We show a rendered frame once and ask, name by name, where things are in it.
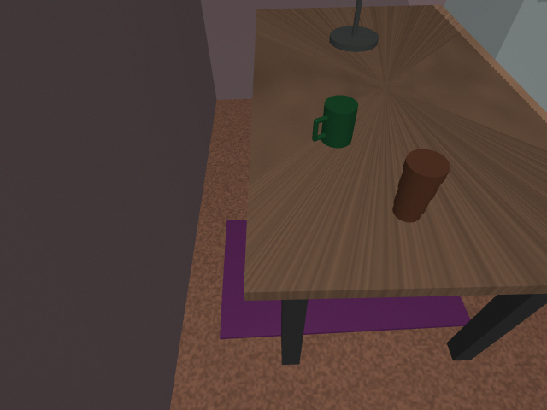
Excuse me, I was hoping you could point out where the table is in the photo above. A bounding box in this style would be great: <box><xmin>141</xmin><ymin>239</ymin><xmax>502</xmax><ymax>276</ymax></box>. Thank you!
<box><xmin>244</xmin><ymin>5</ymin><xmax>547</xmax><ymax>365</ymax></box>

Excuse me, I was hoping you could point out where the desk lamp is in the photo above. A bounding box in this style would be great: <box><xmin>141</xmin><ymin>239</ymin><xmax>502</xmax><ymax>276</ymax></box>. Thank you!
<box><xmin>329</xmin><ymin>0</ymin><xmax>379</xmax><ymax>52</ymax></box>

